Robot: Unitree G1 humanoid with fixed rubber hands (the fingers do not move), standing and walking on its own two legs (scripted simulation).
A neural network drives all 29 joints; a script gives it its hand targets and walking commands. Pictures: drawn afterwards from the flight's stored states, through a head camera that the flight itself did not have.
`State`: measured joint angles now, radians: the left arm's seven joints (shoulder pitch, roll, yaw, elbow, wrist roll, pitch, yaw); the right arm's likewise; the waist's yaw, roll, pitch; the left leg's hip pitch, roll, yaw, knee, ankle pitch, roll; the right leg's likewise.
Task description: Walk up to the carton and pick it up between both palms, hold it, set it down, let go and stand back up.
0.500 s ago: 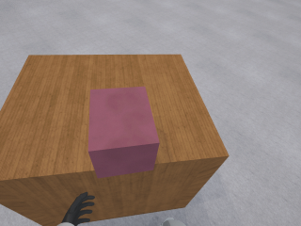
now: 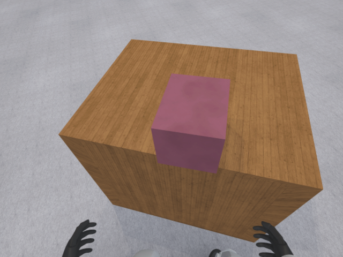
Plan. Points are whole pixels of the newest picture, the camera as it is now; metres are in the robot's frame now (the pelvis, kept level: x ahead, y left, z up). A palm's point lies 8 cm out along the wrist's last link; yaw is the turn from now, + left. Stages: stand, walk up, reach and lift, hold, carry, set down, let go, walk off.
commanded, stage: walk up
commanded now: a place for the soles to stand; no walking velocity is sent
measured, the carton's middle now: (193, 122) +0.48 -0.05 +0.02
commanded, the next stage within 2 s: none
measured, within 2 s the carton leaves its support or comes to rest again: neither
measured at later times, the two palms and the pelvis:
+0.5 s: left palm out of the picture +0.10 +0.25 -0.10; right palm out of the picture +0.00 -0.19 -0.07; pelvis -0.02 +0.05 +0.02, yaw -9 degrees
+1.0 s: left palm (71, 241) +0.19 +0.27 -0.09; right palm out of the picture +0.14 -0.18 -0.10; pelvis +0.05 +0.06 +0.01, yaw -12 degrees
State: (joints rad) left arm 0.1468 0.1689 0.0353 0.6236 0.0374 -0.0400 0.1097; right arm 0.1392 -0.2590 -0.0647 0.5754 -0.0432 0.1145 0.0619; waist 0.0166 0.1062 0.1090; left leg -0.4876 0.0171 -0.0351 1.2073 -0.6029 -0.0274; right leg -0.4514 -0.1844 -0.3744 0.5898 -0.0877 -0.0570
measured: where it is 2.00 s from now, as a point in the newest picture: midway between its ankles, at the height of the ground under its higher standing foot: outside the picture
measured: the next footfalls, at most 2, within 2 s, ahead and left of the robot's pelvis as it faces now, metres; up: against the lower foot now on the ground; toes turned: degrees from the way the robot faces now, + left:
left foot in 0.08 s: +0.00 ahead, +0.13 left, +0.00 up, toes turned +4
right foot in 0.62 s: +0.08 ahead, -0.11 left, +0.00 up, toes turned -15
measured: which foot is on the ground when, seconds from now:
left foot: up 0.00-0.06, down 0.08-0.66, up 0.68-1.00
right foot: down 0.00-0.12, up 0.14-0.60, down 0.62-1.00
